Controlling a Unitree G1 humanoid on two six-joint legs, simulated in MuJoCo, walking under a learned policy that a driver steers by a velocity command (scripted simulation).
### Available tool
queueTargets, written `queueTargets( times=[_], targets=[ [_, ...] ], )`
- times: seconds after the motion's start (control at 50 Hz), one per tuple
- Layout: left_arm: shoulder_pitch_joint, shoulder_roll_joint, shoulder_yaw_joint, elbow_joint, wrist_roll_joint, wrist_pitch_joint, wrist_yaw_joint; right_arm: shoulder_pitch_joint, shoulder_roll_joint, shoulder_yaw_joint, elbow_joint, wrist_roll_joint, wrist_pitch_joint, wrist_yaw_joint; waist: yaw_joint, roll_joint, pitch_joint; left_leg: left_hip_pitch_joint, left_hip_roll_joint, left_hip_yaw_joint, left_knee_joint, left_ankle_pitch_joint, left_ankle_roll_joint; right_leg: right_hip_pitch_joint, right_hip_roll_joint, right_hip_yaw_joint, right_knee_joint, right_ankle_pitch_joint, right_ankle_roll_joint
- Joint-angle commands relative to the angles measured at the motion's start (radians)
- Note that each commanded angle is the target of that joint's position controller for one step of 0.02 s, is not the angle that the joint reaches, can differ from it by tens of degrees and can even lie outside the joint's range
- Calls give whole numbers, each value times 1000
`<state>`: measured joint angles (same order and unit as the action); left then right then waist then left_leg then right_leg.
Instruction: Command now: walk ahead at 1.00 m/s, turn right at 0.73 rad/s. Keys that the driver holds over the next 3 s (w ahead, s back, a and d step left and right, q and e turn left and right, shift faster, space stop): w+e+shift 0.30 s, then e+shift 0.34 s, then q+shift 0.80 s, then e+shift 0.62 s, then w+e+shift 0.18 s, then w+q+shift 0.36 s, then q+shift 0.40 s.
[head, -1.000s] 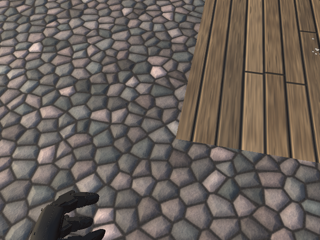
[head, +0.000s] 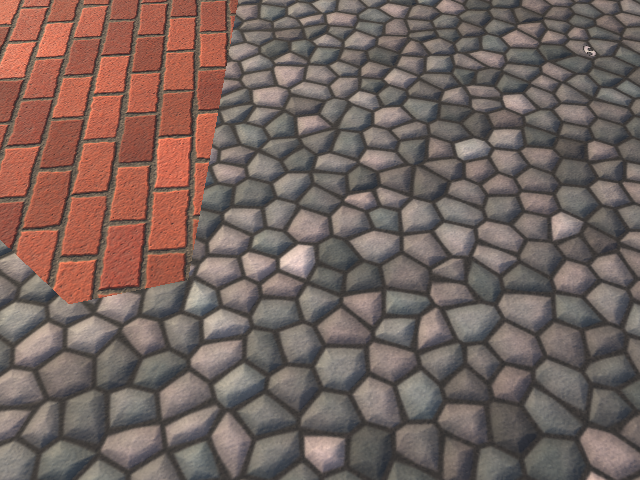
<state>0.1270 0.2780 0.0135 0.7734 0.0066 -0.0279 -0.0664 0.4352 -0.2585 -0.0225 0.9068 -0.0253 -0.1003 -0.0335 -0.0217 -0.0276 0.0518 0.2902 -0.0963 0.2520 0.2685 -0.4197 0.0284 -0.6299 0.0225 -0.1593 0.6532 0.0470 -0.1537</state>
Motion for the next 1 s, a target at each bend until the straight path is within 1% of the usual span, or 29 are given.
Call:
queueTargets(
  times=[0.02,0.04,0.06,0.08,0.1,0.12,0.16,0.22,0.3,0.34,0.38,0.4,0.42,0.44,0.46,0.48,0.52,0.56,0.6,0.66,0.74,0.8,0.82,0.84,0.86,0.88,0.9,0.94,1.0],
  targets=[
    [616,219,94,108,-1,10,30,-248,-260,-66,-129,-16,28,-22,395,95,-220,-412,225,-23,927,1321,-23,724,45,103,-41,-178,-126],
    [539,241,110,124,-26,24,44,-315,-96,-25,-161,-31,7,7,297,-203,-112,-804,4,-76,1345,62,-20,838,-33,260,-7,-89,-150],
    [414,337,121,71,12,27,45,-165,-43,2,-272,4,-17,19,114,-283,-285,-1158,-16,-291,1555,-108,-64,1056,-231,816,-166,-242,-383],
    [368,267,118,25,13,26,53,-215,-93,16,-284,-13,-44,24,152,-64,-280,-1221,43,-386,1466,-21,-36,1010,-295,1009,-383,-518,-372],
    [337,182,98,38,16,24,63,-250,-127,12,-279,-14,-55,32,96,105,-113,-1184,105,-388,1306,73,-21,795,-272,940,-452,-583,-296],
    [301,154,89,51,13,15,63,-276,-119,13,-284,-29,-46,32,41,161,-29,-1108,145,-369,1194,83,-26,616,-213,827,-461,-506,-235],
    [266,153,79,39,7,-17,69,-254,-106,28,-284,-57,8,36,-21,149,38,-994,188,-351,1065,73,-62,382,-130,692,-477,-386,-211],
    [254,189,89,19,-1,-50,62,-383,-92,44,-350,-45,35,49,-1,85,75,-868,213,-275,748,190,-97,189,-35,548,-526,-228,-191],
    [308,204,109,19,-17,-49,48,-526,-59,58,-400,-4,28,56,105,-2,22,-747,148,-235,393,501,-87,301,3,511,-478,47,-102],
    [339,214,118,29,-16,-37,52,-536,-72,53,-407,-7,18,46,129,-12,2,-727,99,-231,288,504,-68,425,2,509,-363,290,-56],
    [339,230,125,28,-14,-31,64,-440,-122,32,-384,-18,2,24,92,-24,-86,-580,32,-250,198,465,-49,511,27,525,-160,517,20],
    [293,252,130,13,-16,-34,67,-313,-157,16,-354,-13,-10,13,12,-41,-153,-432,51,-274,152,524,-38,494,45,531,10,507,57],
    [226,221,124,-17,-25,-42,65,-120,-212,-5,-307,-19,-23,3,-88,-36,-248,-204,155,-341,167,605,-12,384,80,511,242,341,88],
    [292,-52,45,-47,-12,-27,79,-19,-238,-33,-297,30,-33,0,-73,174,-455,180,448,-597,364,1001,30,119,128,453,562,-711,131],
    [433,16,38,-89,-32,-28,77,-25,-257,-33,-325,-4,-13,14,-11,391,-609,285,628,-896,313,1136,129,-29,113,398,780,-776,161],
    [410,129,61,-104,-52,-16,81,-102,-249,-53,-338,1,11,14,-15,361,-578,210,631,-906,270,946,220,-93,33,362,914,-671,206],
    [215,189,87,-138,-59,20,94,-231,-121,-33,-345,5,35,1,-17,129,-304,-102,484,-626,166,693,170,-146,-57,249,864,-503,240],
    [207,159,94,-167,-51,56,92,-316,-99,-31,-321,13,33,6,50,111,-125,-380,404,-436,81,698,148,-66,-114,235,774,-479,240],
    [168,82,75,-205,-46,69,91,-365,-108,-45,-283,18,20,8,67,156,-48,-509,373,-285,14,724,137,-22,-138,204,599,-451,239],
    [111,59,60,-226,-28,58,75,-366,-165,-70,-244,20,20,0,48,133,-105,-490,369,-193,17,793,154,74,-135,186,318,-249,211],
    [41,71,55,-235,-14,39,41,-337,-210,-79,-198,66,20,21,37,94,-131,-458,376,-184,68,818,162,219,-63,179,49,-156,150],
    [56,87,62,-210,8,19,45,-320,-195,-65,-156,84,17,42,77,63,-146,-467,332,-206,188,746,110,420,-19,156,-194,3,89],
    [79,144,77,-201,22,11,57,-273,-167,-52,-138,69,12,49,83,19,-171,-518,266,-187,285,675,62,551,-48,170,-226,262,63],
    [117,225,86,-221,58,8,77,-237,-119,-27,-154,23,5,56,81,-115,-284,-680,188,-155,487,248,-18,786,-293,369,-117,883,-27],
    [110,191,72,-234,70,14,85,-138,-99,-13,-141,36,22,60,71,-234,-465,-790,143,-267,743,-322,-71,898,-506,553,-101,993,-216],
    [107,182,76,-226,36,28,80,-163,-207,-48,-133,65,47,60,96,-150,-458,-830,152,-310,872,-352,-87,835,-469,509,-133,804,-230],
    [73,188,80,-214,10,34,79,-209,-230,-63,-152,77,64,56,86,-120,-364,-915,165,-292,923,-309,-87,776,-419,444,-176,578,-192],
    [-25,161,76,-206,1,37,88,-211,-197,-71,-142,66,109,25,36,-87,-215,-907,191,-281,914,-176,-113,562,-362,347,-272,232,-119],
    [-127,114,74,-202,25,33,104,-141,-123,-67,-143,52,156,1,-29,-121,-163,-775,183,-226,871,-49,-140,352,-329,196,-349,53,-84]
  ],
)
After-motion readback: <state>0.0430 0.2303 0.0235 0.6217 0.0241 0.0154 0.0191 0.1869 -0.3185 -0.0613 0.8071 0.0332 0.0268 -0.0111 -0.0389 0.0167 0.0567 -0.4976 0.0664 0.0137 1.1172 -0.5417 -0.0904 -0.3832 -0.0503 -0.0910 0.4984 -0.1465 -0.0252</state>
